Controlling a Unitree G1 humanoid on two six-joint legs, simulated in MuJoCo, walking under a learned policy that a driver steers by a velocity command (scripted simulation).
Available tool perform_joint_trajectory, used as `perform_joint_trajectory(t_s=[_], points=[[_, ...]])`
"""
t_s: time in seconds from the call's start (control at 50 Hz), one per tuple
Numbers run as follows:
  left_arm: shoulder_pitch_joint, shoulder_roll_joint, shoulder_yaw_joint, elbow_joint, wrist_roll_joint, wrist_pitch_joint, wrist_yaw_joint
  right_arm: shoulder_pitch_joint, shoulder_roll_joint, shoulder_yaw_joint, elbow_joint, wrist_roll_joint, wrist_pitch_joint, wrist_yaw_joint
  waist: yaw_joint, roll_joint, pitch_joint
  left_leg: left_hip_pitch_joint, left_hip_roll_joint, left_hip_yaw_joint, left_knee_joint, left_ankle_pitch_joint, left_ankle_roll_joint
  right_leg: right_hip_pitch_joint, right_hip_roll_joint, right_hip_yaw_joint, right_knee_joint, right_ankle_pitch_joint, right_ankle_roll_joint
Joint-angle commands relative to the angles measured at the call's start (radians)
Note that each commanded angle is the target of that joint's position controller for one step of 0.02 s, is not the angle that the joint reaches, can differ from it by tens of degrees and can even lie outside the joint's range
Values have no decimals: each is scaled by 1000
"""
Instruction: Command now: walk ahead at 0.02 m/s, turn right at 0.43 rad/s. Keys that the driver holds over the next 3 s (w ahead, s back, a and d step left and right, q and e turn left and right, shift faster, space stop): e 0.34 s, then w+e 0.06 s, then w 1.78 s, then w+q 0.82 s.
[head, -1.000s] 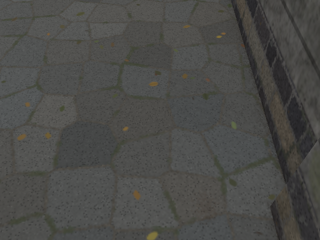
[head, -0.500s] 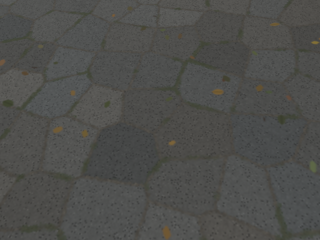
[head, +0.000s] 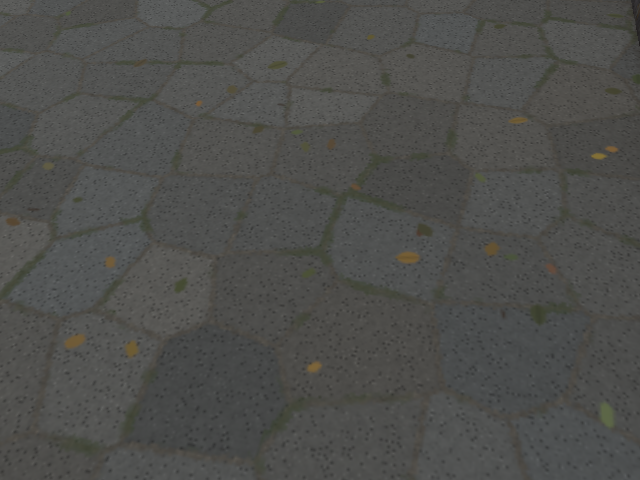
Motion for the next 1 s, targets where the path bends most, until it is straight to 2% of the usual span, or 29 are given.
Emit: perform_joint_trajectory(t_s=[0.02,0.04,0.06,0.08,0.1,0.12,0.14,0.16,0.22,0.26,0.28,0.34,0.36,0.38,0.42,0.5,0.54,0.58,0.6,0.62,0.64,0.66,0.68,0.7,0.74,0.76,0.84,0.92,1.0], points=[[103,62,21,-32,10,0,-7,-24,-120,-42,-59,7,2,-14,40,80,-54,-55,231,-188,-112,-48,92,176,33,-44,-202,93,-33],[96,85,26,-38,25,-9,-11,26,-105,-45,-48,4,11,-12,26,-32,-16,-107,180,-118,29,-111,37,193,6,58,-351,114,-43],[67,218,56,-71,30,-16,0,52,-52,-35,-100,8,15,-8,-9,-329,27,-277,9,12,281,-309,-51,162,-262,483,-514,193,-115],[123,254,70,-72,16,-15,7,-72,-99,-39,-136,1,25,-11,74,-283,56,-321,-40,-99,421,-397,-48,98,-355,603,-603,246,-196],[104,237,67,-71,16,-14,14,-68,-89,-36,-137,11,28,-8,40,-208,64,-318,-18,-164,484,-334,-41,84,-302,543,-585,183,-209],[48,212,64,-82,11,-11,15,-47,-93,-36,-124,20,25,-1,6,-174,76,-328,-9,-184,498,-252,-35,88,-240,469,-570,151,-190],[-1,201,65,-99,5,-11,12,-34,-105,-39,-111,17,20,3,-14,-166,61,-331,-14,-190,513,-185,-27,120,-193,417,-555,197,-170],[-26,184,63,-119,-2,-18,9,-3,-113,-37,-99,6,17,16,-20,-169,20,-320,-21,-195,535,-145,-24,168,-165,385,-534,303,-165],[14,187,70,-116,-19,-39,13,2,-117,-33,-101,1,28,15,-8,-107,-43,-318,-30,-202,526,-99,-46,276,-157,364,-497,492,-165],[47,201,76,-105,-22,-44,16,-16,-129,-30,-110,4,32,13,5,-103,-63,-327,-31,-221,507,-78,-55,321,-155,386,-489,506,-168],[56,198,78,-109,-30,-45,18,-22,-131,-31,-109,-4,32,10,16,-116,-69,-338,-32,-229,503,-63,-62,343,-163,402,-487,512,-173],[99,232,89,-93,-19,-46,27,-67,-122,-26,-135,0,31,7,24,-113,-48,-353,-38,-250,477,-65,-73,338,-170,445,-495,504,-194],[94,230,90,-97,-17,-44,27,-64,-133,-34,-122,5,26,8,26,-120,-50,-332,-29,-245,435,-64,-75,316,-149,443,-518,370,-186],[97,235,93,-100,-5,-41,21,-75,-137,-36,-125,4,14,17,35,-133,-58,-315,-33,-246,410,-63,-74,304,-130,468,-544,208,-186],[105,220,90,-105,-5,-38,13,-92,-135,-37,-124,-1,-6,28,45,-182,-32,-296,-38,-236,331,-73,-80,280,-111,503,-595,-15,-191],[126,238,97,-95,-2,-54,-1,-117,-108,-28,-133,-1,-39,40,52,-162,-35,-144,-49,-207,193,-132,-60,201,-117,516,-592,-64,-208],[105,240,100,-85,6,-55,-10,-92,-102,-22,-133,4,-50,41,31,-154,-30,-15,-67,-174,120,-193,-32,99,-106,508,-578,-150,-196],[55,234,103,-83,7,-42,-16,31,-71,-17,-93,10,-62,37,-50,-138,-7,260,-82,-140,-75,-134,9,-96,-53,472,-529,-259,-162],[53,202,98,-84,22,-38,-7,109,-80,-21,-67,15,-70,34,-82,-113,16,382,-60,-169,-151,-156,15,-179,-9,449,-458,-296,-133],[65,140,83,-80,16,-48,5,181,-134,-30,-59,2,-85,24,-117,52,29,488,89,-362,-272,-330,23,-311,68,342,-240,-261,-86],[42,88,66,-109,5,-62,5,254,-254,-54,-49,-11,-90,16,-119,187,-2,516,347,-792,-425,-625,72,-425,215,224,16,-172,-51],[4,186,88,-109,17,-73,2,236,-270,-67,-21,-19,-84,8,-82,85,99,377,367,-858,-460,-635,87,-450,146,229,113,-55,-54],[-12,201,91,-98,21,-77,-11,173,-218,-58,-31,-7,-88,18,-47,64,150,311,338,-785,-458,-577,81,-430,108,222,145,17,-57],[16,192,89,-66,18,-78,-23,117,-173,-48,-39,1,-95,30,-12,66,159,283,269,-668,-459,-453,59,-386,84,204,150,88,-46],[35,180,85,-29,29,-72,-39,122,-111,-32,-28,6,-111,36,-2,114,106,280,184,-491,-451,-181,49,-312,65,131,187,175,-26],[22,153,77,-29,36,-75,-43,157,-93,-27,-3,10,-114,40,4,98,89,305,160,-445,-431,-37,52,-311,51,120,192,220,-21],[-126,121,56,-64,38,-66,-47,307,-87,-27,74,20,-111,46,-33,103,70,401,161,-373,-383,380,81,-399,16,7,192,262,16],[-292,96,31,-105,25,-66,-49,376,-78,-19,118,11,-106,38,-71,96,97,412,142,-332,-386,484,81,-377,20,-56,30,302,28],[-389,80,11,-132,16,-76,-47,418,-84,-10,152,2,-113,34,-84,107,110,427,163,-312,-368,613,94,-263,54,-97,-160,302,-8]])
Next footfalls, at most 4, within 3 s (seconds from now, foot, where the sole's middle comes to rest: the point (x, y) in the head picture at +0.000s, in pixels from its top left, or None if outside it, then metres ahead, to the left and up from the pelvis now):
0.04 right None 0.05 -0.11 -0.76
0.62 left None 0.10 0.09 -0.76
1.12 right None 0.35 -0.15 -0.76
1.64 left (387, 391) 0.71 -0.08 -0.76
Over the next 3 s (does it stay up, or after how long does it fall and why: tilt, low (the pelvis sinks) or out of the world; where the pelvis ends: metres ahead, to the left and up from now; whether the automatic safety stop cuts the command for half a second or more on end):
stays up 1.21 -0.27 0.02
